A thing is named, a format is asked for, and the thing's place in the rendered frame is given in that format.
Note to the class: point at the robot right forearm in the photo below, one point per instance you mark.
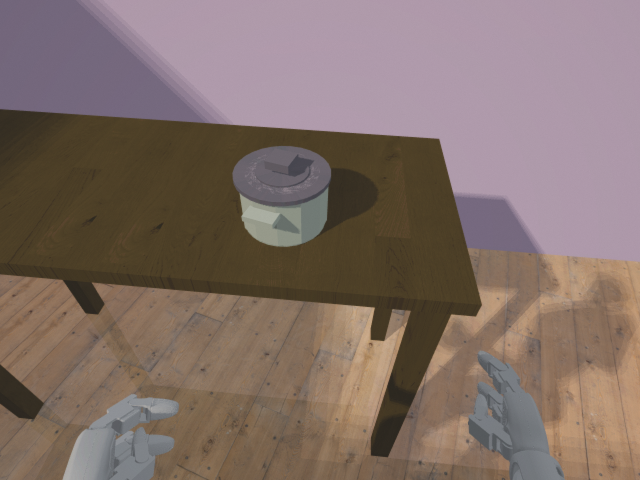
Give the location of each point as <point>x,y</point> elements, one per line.
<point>534,465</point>

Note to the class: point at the lid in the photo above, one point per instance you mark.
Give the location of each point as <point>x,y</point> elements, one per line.
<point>309,178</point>

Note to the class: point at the robot left hand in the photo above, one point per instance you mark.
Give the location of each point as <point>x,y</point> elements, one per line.
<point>98,455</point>

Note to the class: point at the pot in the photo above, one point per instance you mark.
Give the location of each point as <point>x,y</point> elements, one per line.
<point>285,226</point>

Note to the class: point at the robot right hand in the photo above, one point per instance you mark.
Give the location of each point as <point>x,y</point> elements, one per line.
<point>516,424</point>

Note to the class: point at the table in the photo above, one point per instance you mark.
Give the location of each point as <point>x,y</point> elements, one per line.
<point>151,203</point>

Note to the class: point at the knob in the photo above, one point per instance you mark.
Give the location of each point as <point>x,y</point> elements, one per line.
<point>281,161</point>

